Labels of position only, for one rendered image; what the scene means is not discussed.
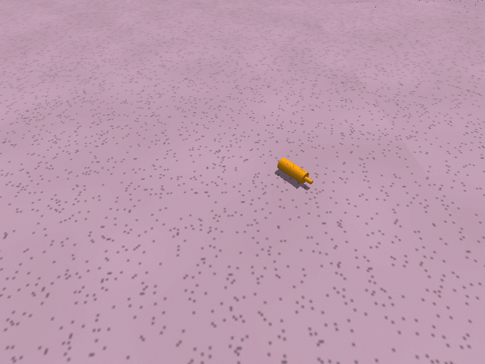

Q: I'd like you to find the bottle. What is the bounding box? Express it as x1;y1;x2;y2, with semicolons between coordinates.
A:
277;158;313;184

